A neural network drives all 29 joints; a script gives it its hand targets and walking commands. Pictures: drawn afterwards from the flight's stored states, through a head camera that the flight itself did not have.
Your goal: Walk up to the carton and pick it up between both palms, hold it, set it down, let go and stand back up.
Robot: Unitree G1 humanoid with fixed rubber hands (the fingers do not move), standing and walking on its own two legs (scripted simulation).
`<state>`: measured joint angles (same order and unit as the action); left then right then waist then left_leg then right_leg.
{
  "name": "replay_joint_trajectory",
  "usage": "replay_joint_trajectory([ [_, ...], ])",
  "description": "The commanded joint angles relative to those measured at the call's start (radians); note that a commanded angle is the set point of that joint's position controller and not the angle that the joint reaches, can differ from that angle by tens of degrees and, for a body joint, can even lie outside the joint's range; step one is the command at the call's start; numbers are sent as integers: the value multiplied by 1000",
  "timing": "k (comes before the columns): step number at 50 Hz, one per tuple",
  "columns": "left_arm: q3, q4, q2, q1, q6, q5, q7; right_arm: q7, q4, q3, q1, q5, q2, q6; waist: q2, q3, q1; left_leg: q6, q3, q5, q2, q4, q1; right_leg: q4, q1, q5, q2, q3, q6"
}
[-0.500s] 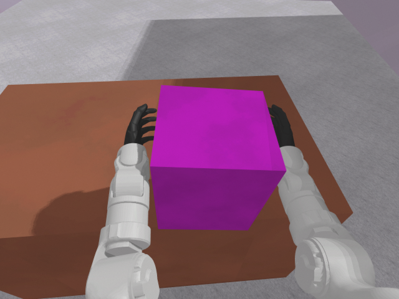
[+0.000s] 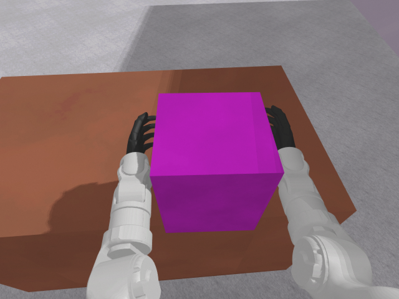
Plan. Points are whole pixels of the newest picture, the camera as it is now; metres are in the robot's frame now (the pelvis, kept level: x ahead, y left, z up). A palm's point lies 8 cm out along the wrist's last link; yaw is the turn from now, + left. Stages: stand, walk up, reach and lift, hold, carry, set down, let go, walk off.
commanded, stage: set down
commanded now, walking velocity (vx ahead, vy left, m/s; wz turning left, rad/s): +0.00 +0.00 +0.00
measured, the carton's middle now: (209, 166) +0.38 +0.01 +0.03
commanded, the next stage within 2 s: none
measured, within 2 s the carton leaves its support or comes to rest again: rests again in 0.84 s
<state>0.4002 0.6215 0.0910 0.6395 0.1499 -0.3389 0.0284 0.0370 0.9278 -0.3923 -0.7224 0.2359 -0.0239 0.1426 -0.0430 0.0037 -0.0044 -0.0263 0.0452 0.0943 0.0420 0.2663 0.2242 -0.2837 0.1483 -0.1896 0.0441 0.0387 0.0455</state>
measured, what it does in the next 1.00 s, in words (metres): stands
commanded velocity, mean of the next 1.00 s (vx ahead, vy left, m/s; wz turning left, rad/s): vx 0.00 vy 0.00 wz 0.00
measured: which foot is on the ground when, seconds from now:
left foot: down 0.00-1.00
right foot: down 0.00-1.00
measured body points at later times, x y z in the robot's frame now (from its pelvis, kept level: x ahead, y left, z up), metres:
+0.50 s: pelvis +0.00 +0.00 +0.00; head +0.04 +0.01 +0.45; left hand +0.40 +0.16 +0.06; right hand +0.41 -0.15 +0.07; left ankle +0.02 +0.14 -0.75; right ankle -0.03 -0.08 -0.75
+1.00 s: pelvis +0.01 +0.01 +0.00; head +0.06 +0.02 +0.44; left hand +0.42 +0.16 +0.05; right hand +0.43 -0.15 +0.06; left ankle +0.02 +0.14 -0.75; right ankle -0.03 -0.08 -0.75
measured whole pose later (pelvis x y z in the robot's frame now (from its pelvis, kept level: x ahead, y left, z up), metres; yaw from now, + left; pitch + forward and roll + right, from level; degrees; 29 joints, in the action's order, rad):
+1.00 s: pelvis +0.01 +0.01 +0.00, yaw -2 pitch +9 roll +0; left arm 0.43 0.77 0.11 0.65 -0.02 -0.35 0.08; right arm -0.01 1.01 -0.49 -0.73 0.30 -0.01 0.26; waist -0.03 0.06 -0.02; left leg -0.01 0.08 0.13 0.04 0.32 0.35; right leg -0.31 0.28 -0.20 0.04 0.01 0.03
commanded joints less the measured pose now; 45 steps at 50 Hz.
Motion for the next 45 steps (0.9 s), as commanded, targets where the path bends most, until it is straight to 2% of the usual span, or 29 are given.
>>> replay_joint_trajectory([
  [1, -343, -61, 529, 605, -58, 31, -46, -121, -102, 253, -565, 30, -486, 81, 67, 588, 1, 9, 48, -304, -6, 65, -310, -32, -81, 543, -34, 57, -98],
  [2, -344, -58, 533, 601, -63, 27, -43, -123, -88, 236, -552, 30, -490, 80, 76, 570, 11, 3, 44, -310, -9, 63, -316, -25, -68, 540, -32, 60, -99],
  [4, -313, -38, 530, 568, -67, 23, -47, -122, -91, 240, -548, 41, -486, 82, 33, 551, -5, 15, 50, -305, -6, 63, -304, -28, -82, 557, -31, 57, -103],
  [6, -294, -29, 519, 554, -67, 6, -51, -122, -74, 244, -526, 34, -484, 79, 39, 544, -12, 21, 52, -294, -9, 52, -292, -36, -96, 575, -33, 50, -105],
  [7, -311, -61, 525, 574, -73, 16, -48, -124, -77, 240, -529, 38, -487, 85, 61, 575, -5, 13, 51, -305, -3, 60, -291, -36, -95, 571, -33, 54, -100],
  [8, -305, -40, 521, 564, -74, 16, -45, -127, -93, 252, -546, 31, -479, 87, 50, 557, -18, 19, 50, -315, -4, 58, -283, -35, -96, 574, -36, 50, -99],
  [9, -317, -69, 528, 571, -82, 22, -41, -125, -76, 253, -539, 39, -492, 92, 43, 578, -3, 15, 49, -338, -3, 66, -289, -40, -90, 597, -32, 50, -99],
  [15, -313, -27, 520, 565, -123, 20, -36, -127, -91, 261, -544, 40, -501, 120, 18, 612, -18, 25, 51, -340, -7, 67, -236, -59, -118, 655, -37, 43, -107],
  [17, -313, -3, 526, 554, -133, 20, -34, -129, -87, 264, -535, 50, -497, 126, 15, 576, -13, 23, 52, -315, -3, 62, -213, -59, -122, 637, -38, 41, -102],
  [19, -304, 1, 522, 555, -141, 12, -32, -129, -92, 259, -539, 62, -502, 131, 2, 594, -27, 31, 57, -307, -3, 60, -210, -57, -123, 632, -38, 46, -104],
  [20, -301, 4, 527, 561, -146, 16, -35, -128, -94, 259, -544, 72, -503, 130, 4, 594, -18, 35, 58, -283, -5, 52, -189, -55, -141, 630, -42, 35, -105],
  [22, -290, 11, 517, 542, -151, 8, -35, -128, -55, 263, -510, 61, -508, 126, -1, 588, -23, 37, 53, -279, -6, 49, -187, -61, -134, 634, -46, 32, -103],
  [23, -294, 20, 526, 558, -156, 5, -36, -127, -62, 254, -514, 70, -507, 129, 16, 594, -23, 41, 53, -270, -4, 46, -181, -56, -138, 623, -47, 26, -103],
  [24, -260, 52, 469, 711, -159, 38, -41, -132, -62, 212, -651, 84, -482, 121, -21, 621, -33, 51, 63, -106, -23, 5, -78, -43, -120, 499, -61, 5, -116],
  [26, -255, 63, 470, 715, -169, 34, -37, -146, -36, 191, -627, 100, -502, 119, -15, 612, -28, 57, 71, -72, -18, -12, -79, -60, -131, 472, -58, 3, -114],
  [31, -253, 76, 497, 703, -191, 19, -15, -154, 5, 162, -592, 106, -520, 114, 31, 668, -25, 40, 69, -143, -8, 32, -162, -53, -78, 487, -56, 10, -93],
  [38, -196, 104, 482, 601, -169, -19, -35, -160, 66, 127, -505, 118, -503, 90, 23, 541, -21, 37, 70, -176, -9, 31, -158, -56, -72, 513, -49, 15, -101],
  [43, -242, 76, 518, 633, -217, -6, -12, -156, 50, 135, -535, 117, -502, 148, 59, 620, -17, 1, 68, -333, 3, 89, -211, -69, -22, 566, -31, 40, -79],
  [45, -248, 96, 516, 581, -218, -22, -2, -160, 56, 149, -520, 106, -495, 154, 67, 606, -18, 5, 62, -359, 7, 104, -236, -60, 7, 542, -27, 42, -71],
])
